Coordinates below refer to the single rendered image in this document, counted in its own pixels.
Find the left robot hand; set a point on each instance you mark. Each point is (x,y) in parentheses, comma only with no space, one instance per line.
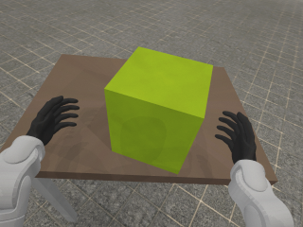
(48,119)

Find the carton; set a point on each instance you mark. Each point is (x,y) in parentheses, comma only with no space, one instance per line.
(155,106)

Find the left robot forearm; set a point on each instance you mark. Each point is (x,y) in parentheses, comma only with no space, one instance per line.
(19,164)

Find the right robot forearm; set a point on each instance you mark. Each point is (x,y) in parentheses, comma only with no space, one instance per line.
(255,197)

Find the table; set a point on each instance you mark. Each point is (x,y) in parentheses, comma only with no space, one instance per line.
(84,152)

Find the right robot hand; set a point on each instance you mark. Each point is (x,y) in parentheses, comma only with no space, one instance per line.
(242,143)

